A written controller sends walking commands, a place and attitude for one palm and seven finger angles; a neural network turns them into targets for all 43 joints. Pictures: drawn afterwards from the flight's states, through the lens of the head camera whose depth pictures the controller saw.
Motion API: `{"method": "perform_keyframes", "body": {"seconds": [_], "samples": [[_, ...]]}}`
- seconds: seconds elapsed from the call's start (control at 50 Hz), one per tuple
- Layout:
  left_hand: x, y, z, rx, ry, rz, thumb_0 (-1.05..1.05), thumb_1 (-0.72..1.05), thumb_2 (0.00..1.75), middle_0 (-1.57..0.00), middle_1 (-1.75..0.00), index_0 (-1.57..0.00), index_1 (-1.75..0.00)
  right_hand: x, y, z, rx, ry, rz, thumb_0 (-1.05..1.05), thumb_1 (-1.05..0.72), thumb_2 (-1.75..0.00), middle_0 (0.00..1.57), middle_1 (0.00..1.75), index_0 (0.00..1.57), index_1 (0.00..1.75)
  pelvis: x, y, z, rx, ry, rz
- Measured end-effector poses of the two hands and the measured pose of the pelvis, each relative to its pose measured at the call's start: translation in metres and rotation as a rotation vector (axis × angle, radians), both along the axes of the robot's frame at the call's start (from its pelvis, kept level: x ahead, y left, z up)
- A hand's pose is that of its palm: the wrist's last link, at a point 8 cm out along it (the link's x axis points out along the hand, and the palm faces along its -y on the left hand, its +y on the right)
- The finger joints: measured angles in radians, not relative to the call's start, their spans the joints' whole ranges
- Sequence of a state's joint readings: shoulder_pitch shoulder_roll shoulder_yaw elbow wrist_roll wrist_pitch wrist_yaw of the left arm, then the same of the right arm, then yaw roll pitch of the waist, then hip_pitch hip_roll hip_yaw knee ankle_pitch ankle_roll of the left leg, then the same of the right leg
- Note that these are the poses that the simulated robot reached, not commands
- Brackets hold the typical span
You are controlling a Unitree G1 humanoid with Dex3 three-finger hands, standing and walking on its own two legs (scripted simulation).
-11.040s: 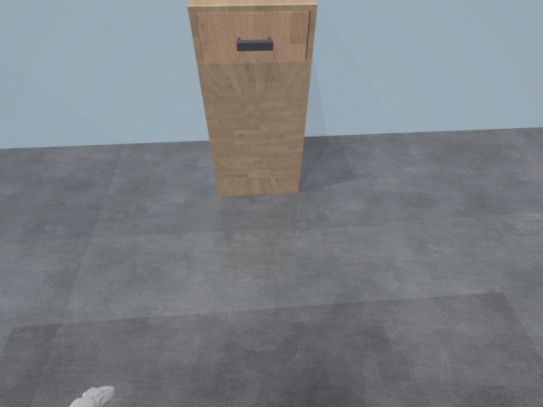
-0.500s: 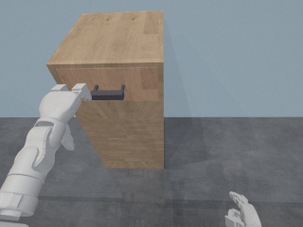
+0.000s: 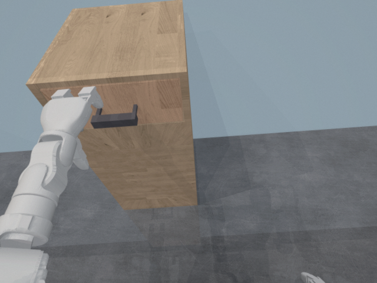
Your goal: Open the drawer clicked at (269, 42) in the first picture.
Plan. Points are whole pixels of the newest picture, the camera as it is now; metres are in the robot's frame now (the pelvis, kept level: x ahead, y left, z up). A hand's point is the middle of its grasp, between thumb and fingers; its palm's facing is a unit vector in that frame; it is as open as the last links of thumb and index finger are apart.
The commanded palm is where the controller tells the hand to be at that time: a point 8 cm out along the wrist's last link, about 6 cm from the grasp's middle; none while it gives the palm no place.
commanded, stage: move the hooked fingers above the handle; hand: left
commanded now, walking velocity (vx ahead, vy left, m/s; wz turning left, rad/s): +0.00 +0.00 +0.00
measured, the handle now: (116, 114) +0.53 +0.25 +0.02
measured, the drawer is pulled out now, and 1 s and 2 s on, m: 0.00 0.00 0.00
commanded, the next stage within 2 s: none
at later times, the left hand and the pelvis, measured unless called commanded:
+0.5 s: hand (92, 119) +0.45 +0.27 +0.08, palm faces -0.07 +0.02 -1.00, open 13.8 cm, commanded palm +0.45 +0.26 +0.14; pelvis +0.00 +0.02 -0.01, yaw +0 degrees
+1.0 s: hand (106, 108) +0.49 +0.24 +0.09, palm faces -0.03 +0.01 -1.00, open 13.5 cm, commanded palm +0.47 +0.26 +0.13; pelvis -0.01 +0.00 -0.01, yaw -2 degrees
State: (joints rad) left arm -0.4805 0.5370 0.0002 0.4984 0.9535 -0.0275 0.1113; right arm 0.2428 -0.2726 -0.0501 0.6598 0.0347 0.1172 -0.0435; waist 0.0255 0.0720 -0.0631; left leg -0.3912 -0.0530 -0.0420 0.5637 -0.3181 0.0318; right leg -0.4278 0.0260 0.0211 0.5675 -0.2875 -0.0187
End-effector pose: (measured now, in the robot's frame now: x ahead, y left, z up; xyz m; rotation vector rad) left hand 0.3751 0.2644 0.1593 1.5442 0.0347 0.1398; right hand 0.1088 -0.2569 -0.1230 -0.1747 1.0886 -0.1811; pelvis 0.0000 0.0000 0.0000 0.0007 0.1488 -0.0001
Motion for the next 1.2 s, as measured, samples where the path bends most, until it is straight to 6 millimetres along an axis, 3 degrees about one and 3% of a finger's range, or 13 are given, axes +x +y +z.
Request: {"method": "perform_keyframes", "body": {"seconds": [0.08, 0.2, 0.32, 0.4, 0.5, 0.6, 0.7, 0.78, 0.9, 1.06, 1.14, 1.2], "samples": [[0.005, 0.002, -0.01, 0.003, 0.071, 0.036, -0.01, -0.49, 0.3, -0.32, -1.2, -0.32, -1.2, 0.002, 0.009, -0.001, 0.017, 0.001, 0.002, 0.01, -0.91, -0.9, 0.2, 0.29, 0.2, 0.3, 0.002, 0.005, 0.0, -0.001, 0.0, 0.002], [0.017, -0.015, -0.027, -0.015, 0.136, -0.06, -0.01, -0.49, 0.3, -0.32, -1.2, -0.32, -1.2, 0.008, 0.017, 0.004, -0.004, -0.014, 0.012, 0.01, -0.91, -0.9, 0.2, 0.29, 0.2, 0.3, 0.001, 0.01, -0.002, -0.005, 0.0, 0.011], [0.039, -0.019, -0.015, -0.007, 0.039, -0.107, 0.0, -0.49, 0.3, -0.32, -1.2, -0.32, -1.2, 0.001, 0.017, 0.004, -0.019, -0.008, -0.001, 0.0, -0.91, -0.9, 0.2, 0.29, 0.2, 0.3, 0.001, 0.013, -0.004, -0.008, 0.026, 0.007], [0.051, -0.008, -0.009, 0.013, 0.019, -0.028, 0.0, -0.49, 0.3, -0.32, -1.2, -0.32, -1.2, -0.014, 0.017, -0.002, -0.006, 0.036, -0.014, 0.0, -0.91, -0.9, 0.2, 0.29, 0.2, 0.3, 0.001, 0.015, -0.006, -0.009, 0.046, 0.0], [0.061, 0.001, -0.024, 0.039, 0.135, 0.049, -0.01, -0.49, 0.3, -0.32, -1.2, -0.32, -1.2, -0.038, 0.015, -0.008, 0.0, 0.111, -0.039, 0.0, -0.91, -0.9, 0.2, 0.29, 0.2, 0.3, 0.001, 0.015, -0.006, -0.01, 0.06, 0.0], [0.072, -0.019, -0.04, 0.01, 0.191, -0.053, -0.01, -0.49, 0.3, -0.32, -1.2, -0.32, -1.2, -0.062, 0.007, -0.006, -0.04, 0.171, -0.072, 0.0, -0.91, -0.9, 0.2, 0.29, 0.2, 0.3, 0.001, 0.013, -0.007, -0.014, 0.075, 0.008], [0.093, -0.039, -0.032, -0.017, 0.078, -0.146, -0.01, -0.49, 0.3, -0.34, -1.21, -0.32, -1.2, -0.085, -0.003, -0.003, -0.079, 0.208, -0.112, 0.0, -0.91, -0.9, 0.2, 0.29, 0.2, 0.3, 0.002, 0.011, -0.011, -0.017, 0.108, -0.001], [0.094, -0.042, -0.032, 0.0, 0.023, -0.121, 0.0, -0.49, 0.3, -0.43, -1.24, -0.32, -1.2, -0.099, -0.006, -0.008, -0.066, 0.239, -0.117, 0.0, -0.91, -0.9, 0.2, 0.29, 0.2, 0.3, 0.0, 0.011, -0.013, -0.017, 0.123, -0.011], [0.095, -0.045, -0.026, 0.014, 0.038, -0.03, 0.0, -0.49, 0.3, -0.4, -1.23, -0.36, -1.24, -0.107, -0.004, -0.013, -0.025, 0.228, -0.155, 0.0, -0.91, -0.9, 0.2, 0.29, 0.2, 0.3, -0.007, 0.006, -0.011, -0.008, 0.116, -0.034], [0.086, -0.012, -0.021, 0.059, 0.152, 0.101, 0.0, -0.49, 0.3, -0.34, -1.21, -0.35, -1.23, -0.106, -0.007, -0.008, -0.03, 0.175, -0.172, 0.0, -0.91, -0.9, 0.2, 0.3, 0.2, 0.3, -0.014, -0.001, -0.008, -0.004, 0.101, -0.035], [0.081, -0.006, -0.03, 0.064, 0.211, 0.057, 0.0, -0.49, 0.3, -0.33, -1.2, -0.34, -1.21, -0.107, -0.016, -0.003, -0.07, 0.183, -0.149, 0.0, -0.91, -0.9, 0.2, 0.3, 0.21, 0.3, -0.016, -0.002, -0.009, -0.01, 0.106, -0.014], [0.081, -0.016, -0.036, 0.047, 0.205, -0.035, -0.01, -0.49, 0.3, -0.33, -1.2, -0.33, -1.21, -0.108, -0.023, 0.0, -0.105, 0.203, -0.132, 0.0, -0.91, -0.9, 0.2, 0.3, 0.21, 0.3, -0.015, -0.002, -0.01, -0.015, 0.115, 0.001]]}}
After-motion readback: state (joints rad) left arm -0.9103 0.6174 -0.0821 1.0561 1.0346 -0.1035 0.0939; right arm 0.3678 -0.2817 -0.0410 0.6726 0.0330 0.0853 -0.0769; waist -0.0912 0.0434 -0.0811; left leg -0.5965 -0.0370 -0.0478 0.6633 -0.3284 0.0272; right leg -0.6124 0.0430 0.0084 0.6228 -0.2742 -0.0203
